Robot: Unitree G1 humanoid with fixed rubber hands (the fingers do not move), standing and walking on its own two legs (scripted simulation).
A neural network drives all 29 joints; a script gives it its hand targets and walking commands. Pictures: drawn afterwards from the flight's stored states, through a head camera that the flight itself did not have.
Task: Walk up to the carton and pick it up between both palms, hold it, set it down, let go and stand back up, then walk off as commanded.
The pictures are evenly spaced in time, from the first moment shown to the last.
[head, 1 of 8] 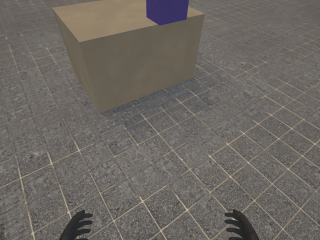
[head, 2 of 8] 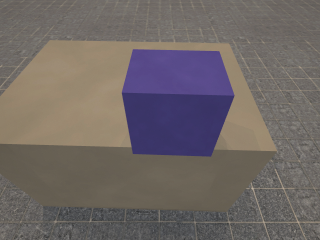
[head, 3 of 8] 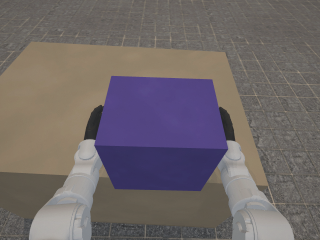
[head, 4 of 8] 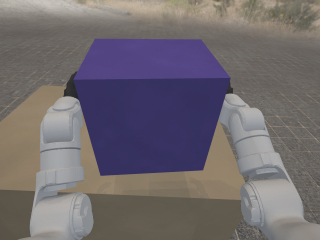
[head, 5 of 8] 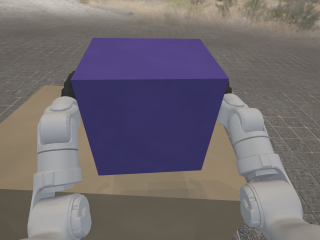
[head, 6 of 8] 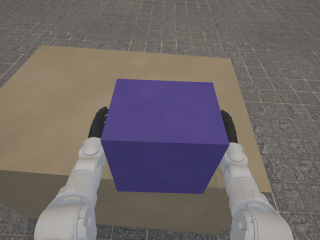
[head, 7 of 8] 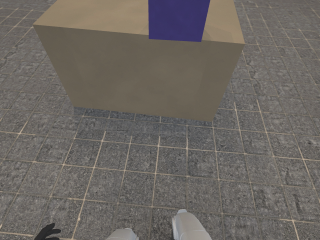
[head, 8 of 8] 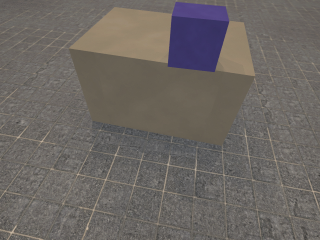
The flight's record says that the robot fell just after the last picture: no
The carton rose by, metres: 0.21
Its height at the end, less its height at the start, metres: +0.00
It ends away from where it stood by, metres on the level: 0.00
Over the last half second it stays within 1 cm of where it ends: yes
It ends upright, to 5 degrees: yes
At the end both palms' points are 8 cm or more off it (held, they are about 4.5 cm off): yes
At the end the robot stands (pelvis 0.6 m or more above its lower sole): yes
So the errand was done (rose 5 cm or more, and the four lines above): yes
